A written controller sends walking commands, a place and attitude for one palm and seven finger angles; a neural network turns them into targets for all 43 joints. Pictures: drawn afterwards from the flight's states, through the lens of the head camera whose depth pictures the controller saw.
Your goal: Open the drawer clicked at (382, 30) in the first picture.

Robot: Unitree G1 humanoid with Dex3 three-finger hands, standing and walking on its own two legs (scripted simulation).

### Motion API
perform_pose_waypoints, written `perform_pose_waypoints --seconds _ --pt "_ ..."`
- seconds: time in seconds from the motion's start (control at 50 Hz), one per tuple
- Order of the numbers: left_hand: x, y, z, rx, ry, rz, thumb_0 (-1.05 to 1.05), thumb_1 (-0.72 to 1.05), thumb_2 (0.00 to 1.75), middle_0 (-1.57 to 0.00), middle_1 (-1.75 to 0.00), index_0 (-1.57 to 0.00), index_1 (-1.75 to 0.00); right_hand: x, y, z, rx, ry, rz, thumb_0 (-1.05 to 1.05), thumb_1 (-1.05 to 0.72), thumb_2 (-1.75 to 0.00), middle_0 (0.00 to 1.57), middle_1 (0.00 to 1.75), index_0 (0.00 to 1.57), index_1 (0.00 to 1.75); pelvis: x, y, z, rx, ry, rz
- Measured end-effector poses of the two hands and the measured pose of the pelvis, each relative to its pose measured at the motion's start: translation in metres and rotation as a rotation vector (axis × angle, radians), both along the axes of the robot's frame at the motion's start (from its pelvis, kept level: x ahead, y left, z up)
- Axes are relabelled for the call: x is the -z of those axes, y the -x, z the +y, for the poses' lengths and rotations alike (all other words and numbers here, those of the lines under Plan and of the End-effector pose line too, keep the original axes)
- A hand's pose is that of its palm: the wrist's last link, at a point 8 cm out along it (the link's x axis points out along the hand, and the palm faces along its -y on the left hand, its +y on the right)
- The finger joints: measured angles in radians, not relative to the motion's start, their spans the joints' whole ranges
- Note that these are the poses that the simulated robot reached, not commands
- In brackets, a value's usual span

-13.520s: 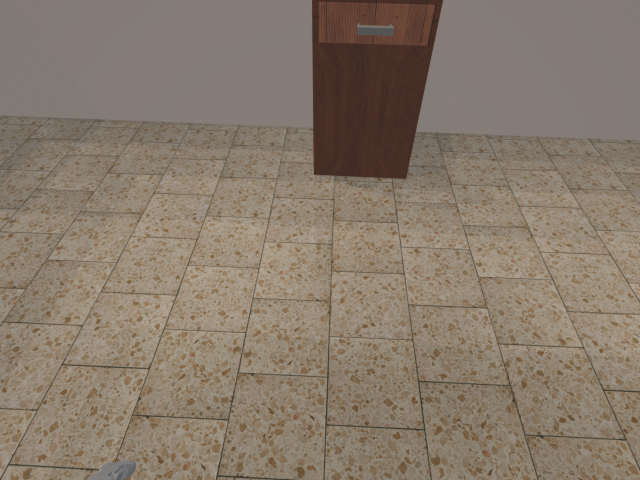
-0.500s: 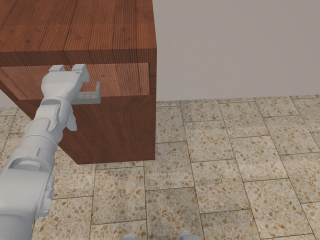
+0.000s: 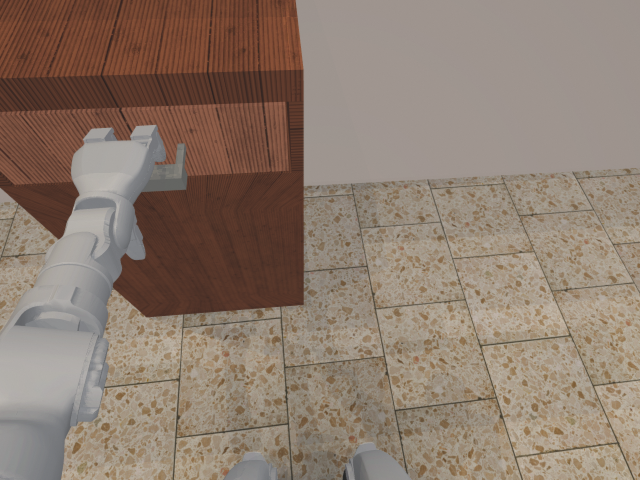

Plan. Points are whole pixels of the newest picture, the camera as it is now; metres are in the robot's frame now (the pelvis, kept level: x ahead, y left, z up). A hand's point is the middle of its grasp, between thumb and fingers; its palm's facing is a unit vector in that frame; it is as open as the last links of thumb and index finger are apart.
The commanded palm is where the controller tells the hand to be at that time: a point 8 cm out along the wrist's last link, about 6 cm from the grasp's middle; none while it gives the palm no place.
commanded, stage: lower the fingers behind the handle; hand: left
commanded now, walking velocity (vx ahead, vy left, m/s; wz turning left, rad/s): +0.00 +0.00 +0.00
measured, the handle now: (136, 166) +0.55 +0.23 +0.01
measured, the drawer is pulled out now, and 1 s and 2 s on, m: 0.00 0.00 0.02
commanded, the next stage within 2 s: close the thumb around the handle in 0.82 s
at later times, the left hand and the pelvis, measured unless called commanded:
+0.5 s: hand (136, 204) +0.49 +0.23 -0.01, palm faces -0.07 -0.01 -1.00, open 13.8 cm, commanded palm +0.48 +0.22 +0.05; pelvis +0.00 +0.00 -0.01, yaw +0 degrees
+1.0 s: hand (137, 200) +0.50 +0.23 -0.01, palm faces -0.08 -0.01 -1.00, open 13.7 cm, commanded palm +0.48 +0.23 +0.05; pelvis +0.00 +0.00 -0.02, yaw +0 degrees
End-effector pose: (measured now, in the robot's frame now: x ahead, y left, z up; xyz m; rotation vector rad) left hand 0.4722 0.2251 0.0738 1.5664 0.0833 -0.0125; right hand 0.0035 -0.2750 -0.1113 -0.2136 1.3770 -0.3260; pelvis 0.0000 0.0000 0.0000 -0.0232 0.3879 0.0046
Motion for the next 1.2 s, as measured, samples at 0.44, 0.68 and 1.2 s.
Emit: perform_pose_waypoints --seconds 0.44,0.68,1.2 --pt "0.026 -0.002 0.002 -0.039 -0.008 0.013 0.00 -0.48 0.30 -0.31 -1.20 -0.32 -1.20 0.013 0.007 0.009 -0.001 -0.014 0.024 0.00 -0.91 -0.90 0.21 0.30 0.21 0.30 0.012 0.004 0.003 0.001 0.005 0.037" --pt "0.029 -0.003 0.005 -0.016 -0.002 -0.011 0.00 -0.48 0.30 -0.31 -1.20 -0.32 -1.20 0.016 0.007 0.006 -0.010 0.006 0.030 0.00 -0.91 -0.90 0.20 0.30 0.21 0.30 0.017 0.005 0.004 -0.005 0.011 0.047" --pt "0.029 -0.009 0.006 -0.010 0.013 0.006 0.00 -0.14 0.45 -0.34 -1.23 -0.34 -1.24 0.014 0.013 0.012 0.006 0.002 0.056 0.00 -0.91 -0.90 0.21 0.30 0.21 0.30 0.016 0.000 0.007 0.002 0.014 0.052"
